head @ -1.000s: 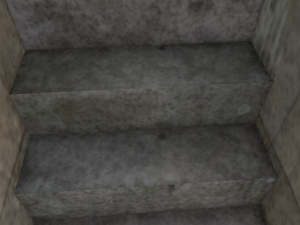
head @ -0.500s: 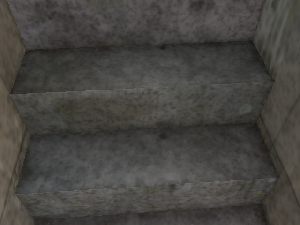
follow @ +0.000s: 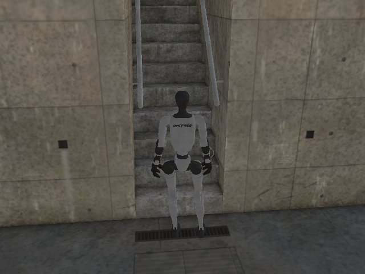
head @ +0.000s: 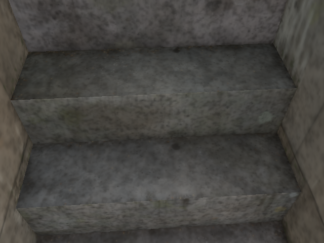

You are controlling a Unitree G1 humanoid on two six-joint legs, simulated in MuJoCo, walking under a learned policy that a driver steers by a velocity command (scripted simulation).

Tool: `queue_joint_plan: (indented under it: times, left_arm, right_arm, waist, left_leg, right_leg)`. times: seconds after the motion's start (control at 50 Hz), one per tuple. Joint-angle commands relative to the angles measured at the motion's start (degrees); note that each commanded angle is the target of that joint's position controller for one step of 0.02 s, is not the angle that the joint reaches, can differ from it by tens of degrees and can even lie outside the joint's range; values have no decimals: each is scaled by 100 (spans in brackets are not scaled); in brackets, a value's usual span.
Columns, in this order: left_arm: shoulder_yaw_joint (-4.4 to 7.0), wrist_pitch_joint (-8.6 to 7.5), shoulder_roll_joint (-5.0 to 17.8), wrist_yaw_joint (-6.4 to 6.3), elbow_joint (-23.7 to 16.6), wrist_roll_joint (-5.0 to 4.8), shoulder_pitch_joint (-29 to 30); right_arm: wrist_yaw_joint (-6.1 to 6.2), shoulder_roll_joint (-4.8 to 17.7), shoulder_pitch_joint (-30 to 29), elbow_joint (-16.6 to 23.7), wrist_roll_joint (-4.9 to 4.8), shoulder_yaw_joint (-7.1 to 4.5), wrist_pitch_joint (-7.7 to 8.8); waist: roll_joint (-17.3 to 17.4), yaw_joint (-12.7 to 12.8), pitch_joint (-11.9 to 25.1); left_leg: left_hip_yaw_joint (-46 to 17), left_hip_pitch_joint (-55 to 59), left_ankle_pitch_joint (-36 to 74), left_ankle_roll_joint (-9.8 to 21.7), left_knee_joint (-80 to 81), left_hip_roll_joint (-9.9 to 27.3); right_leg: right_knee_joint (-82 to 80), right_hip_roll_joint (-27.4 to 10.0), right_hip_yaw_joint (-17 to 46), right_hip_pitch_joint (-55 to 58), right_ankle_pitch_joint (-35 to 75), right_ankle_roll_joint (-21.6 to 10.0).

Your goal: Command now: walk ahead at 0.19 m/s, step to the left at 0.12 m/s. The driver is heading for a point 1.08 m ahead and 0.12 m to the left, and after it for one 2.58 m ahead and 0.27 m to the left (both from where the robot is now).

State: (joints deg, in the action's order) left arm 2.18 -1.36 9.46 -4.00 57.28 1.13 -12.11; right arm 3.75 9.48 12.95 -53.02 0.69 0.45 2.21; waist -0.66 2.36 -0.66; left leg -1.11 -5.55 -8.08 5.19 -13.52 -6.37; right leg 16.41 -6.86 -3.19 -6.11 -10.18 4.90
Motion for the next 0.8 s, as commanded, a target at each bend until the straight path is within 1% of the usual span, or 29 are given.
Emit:
queue_joint_plan:
  times: [0.02, 0.28, 0.3, 0.32, 0.34, 0.36, 0.38, 0.4, 0.42, 0.44, 0.46, 0.48, 0.5, 0.52, 0.54, 0.58, 0.6, 0.62, 0.66, 0.7, 0.72, 0.74, 0.76, 0.78, 0.8]
  left_arm:
    - [85, -47, 474, -14, -221, 0, -109]
    - [88, -49, 479, -14, -266, -2, -101]
    - [228, -132, 885, 33, -204, -415, -40]
    - [165, -197, 700, 33, -446, -387, 488]
    - [-27, -40, 77, 106, -363, -71, 466]
    - [-62, -10, -58, 121, -283, -21, 158]
    - [-97, -47, -127, 135, -153, -7, -198]
    - [-124, -88, -155, 121, -27, 55, -485]
    - [-82, -95, 60, 71, 58, 91, -633]
    - [-90, -104, 190, 57, 68, 86, -768]
    - [-90, -112, 379, 62, -55, 41, -543]
    - [-82, -124, 487, 65, -154, -2, -216]
    - [-81, -173, 477, 87, -377, 10, 11]
    - [-49, -181, 545, 93, -345, -15, -239]
    - [-56, -190, 506, 125, -334, -47, -454]
    - [-69, -179, 413, 114, -373, -68, -461]
    - [-36, -138, 470, 112, -510, -3, -370]
    - [-39, -109, 434, 103, -524, -8, -417]
    - [-53, -83, 341, 89, -548, -31, -473]
    - [-63, -53, 285, 80, -555, -34, -539]
    - [-63, -82, 298, 56, -573, -10, -564]
    - [113, -101, 984, 177, -523, 41, -690]
    - [97, -129, 886, 215, -499, 49, -610]
    - [-96, -110, 114, 100, -602, 27, -545]
    - [-112, -117, 101, 48, -630, 36, -555]
  right_arm:
    - [14, 483, 70, 265, 0, -96, 61]
    - [6, 482, 49, 296, 3, -103, 65]
    - [-86, 1307, 251, 513, 87, -419, -26]
    - [-91, 1424, 333, 630, 133, -459, -63]
    - [1, 441, 355, 565, 301, -114, 77]
    - [39, 220, 157, 563, 293, -4, 163]
    - [61, 145, -221, 605, 256, 53, 219]
    - [32, 174, -492, 655, 195, 78, 237]
    - [-8, 253, -449, 656, 107, 57, 256]
    - [-82, 299, -143, 544, 23, 69, 286]
    - [-114, 413, 2, 523, 69, 4, 231]
    - [-118, 374, 153, 478, 104, 0, 188]
    - [-54, 517, 475, 203, -2, -63, 112]
    - [-10, 692, 824, 49, -81, -130, 85]
    - [7, 688, 902, 15, -52, -157, 81]
    - [-12, 542, 763, 18, -30, -158, 64]
    - [-25, 625, 763, -57, -60, -218, 31]
    - [-28, 549, 757, -69, -49, -216, 11]
    - [-33, 490, 711, -88, -14, -224, -20]
    - [-37, 505, 727, -132, -12, -232, -33]
    - [-41, 494, 708, -168, -28, -224, -34]
    - [-130, 1161, 551, -122, -132, -457, -197]
    - [-125, 1057, 646, -85, -93, -458, -292]
    - [-53, 368, 932, -255, -16, -232, -171]
    - [-14, 332, 985, -377, -67, -204, -146]
  waist:
    - [20, 4, 105]
    - [25, 6, 116]
    - [146, -519, 288]
    - [437, -714, -67]
    - [584, -611, -217]
    - [591, -330, -315]
    - [495, 34, -134]
    - [398, 225, 134]
    - [469, 188, 256]
    - [419, 75, 312]
    - [297, -61, 49]
    - [-53, -242, -249]
    - [36, -146, -445]
    - [-30, -139, -212]
    - [-22, -123, -82]
    - [-106, -106, 15]
    - [-55, -62, -21]
    - [-113, -64, 80]
    - [-155, -74, 65]
    - [-152, -87, 43]
    - [-99, -120, 3]
    - [-127, 43, -12]
    - [-219, -120, 64]
    - [-42, -202, 145]
    - [65, -123, 18]
  left_leg:
    - [-643, 129, 1318, -49, 139, 1036]
    - [-637, 145, 1398, -43, 121, 1044]
    - [-1188, 786, -773, -91, 320, 948]
    - [-1966, 945, -2146, 233, 593, 1504]
    - [-2438, 556, -2219, 661, 1054, 2219]
    - [-2261, 154, -1450, 742, 1019, 2192]
    - [-1662, -70, -234, 574, 677, 1909]
    - [-1153, -305, 724, 365, 353, 1614]
    - [-887, -457, 1142, 214, 130, 1419]
    - [-807, -683, 1029, 180, 195, 1368]
    - [-664, -571, 609, 72, 204, 1164]
    - [-657, -339, 665, -21, 287, 1150]
    - [-611, -313, 1403, -41, 81, 1127]
    - [-648, 54, 1675, -91, -12, 1193]
    - [-625, 212, 1723, -124, -91, 1212]
    - [-631, 224, 1508, -160, -64, 1226]
    - [-612, 54, 1445, -144, -162, 1194]
    - [-624, 111, 1328, -154, -135, 1204]
    - [-635, 113, 1231, -195, -124, 1217]
    - [-654, 98, 1155, -221, -154, 1224]
    - [-677, 124, 1206, -234, -149, 1220]
    - [-607, -81, 964, -332, -411, 851]
    - [-617, -88, 859, -344, -378, 911]
    - [-595, 26, 876, -249, -150, 1161]
    - [-596, 14, 725, -245, -88, 1097]
  right_leg:
    - [-163, -300, 128, -114, 430, -346]
    - [-181, -311, 117, -90, 470, -343]
    - [875, 296, -307, -1188, -1270, -267]
    - [1596, 219, -239, -2411, -1290, -242]
    - [1302, 140, 29, -2211, -1203, -475]
    - [1162, 7, 256, -1658, -1031, -550]
    - [615, 33, 230, -939, -463, -575]
    - [129, 69, 89, -134, 359, -546]
    - [132, 121, 15, 291, 771, -519]
    - [127, 120, 98, 653, 984, -546]
    - [17, -42, 254, 387, 877, -494]
    - [-147, -102, 371, -16, 888, -468]
    - [-81, -275, 452, 11, 1448, -409]
    - [27, -257, 428, 23, 1691, -414]
    - [10, -232, 450, 13, 1774, -431]
    - [-10, -220, 446, 93, 1680, -476]
    - [74, -290, 483, 170, 1771, -484]
    - [68, -280, 480, 173, 1733, -505]
    - [34, -235, 447, 155, 1552, -524]
    - [43, -202, 429, 153, 1485, -522]
    - [31, -197, 412, 87, 1450, -508]
    - [19, 94, 387, 24, 1364, -468]
    - [50, 102, 359, -3, 1376, -486]
    - [-52, -257, 461, 154, 1352, -558]
    - [-106, -277, 512, 139, 1122, -546]
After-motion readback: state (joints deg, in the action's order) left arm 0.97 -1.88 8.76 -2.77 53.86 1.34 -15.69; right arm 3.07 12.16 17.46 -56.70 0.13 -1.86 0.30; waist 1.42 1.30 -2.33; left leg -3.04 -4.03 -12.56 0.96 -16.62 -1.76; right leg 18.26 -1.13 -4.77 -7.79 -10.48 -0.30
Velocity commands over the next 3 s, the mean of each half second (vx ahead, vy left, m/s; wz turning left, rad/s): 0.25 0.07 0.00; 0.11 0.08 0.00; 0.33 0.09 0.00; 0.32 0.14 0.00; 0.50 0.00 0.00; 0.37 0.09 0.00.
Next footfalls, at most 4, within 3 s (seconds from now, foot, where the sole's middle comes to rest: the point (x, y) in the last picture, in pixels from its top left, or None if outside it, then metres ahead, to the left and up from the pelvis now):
1.62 right None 0.16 -0.14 -0.79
2.08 left None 0.10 0.16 -0.79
2.54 right None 0.31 -0.07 -0.58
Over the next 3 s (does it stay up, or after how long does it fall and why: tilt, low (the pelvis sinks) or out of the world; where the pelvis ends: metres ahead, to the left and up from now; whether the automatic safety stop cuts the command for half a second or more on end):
stays up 0.29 0.02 0.18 its command is cut before an obstacle after 0.8 s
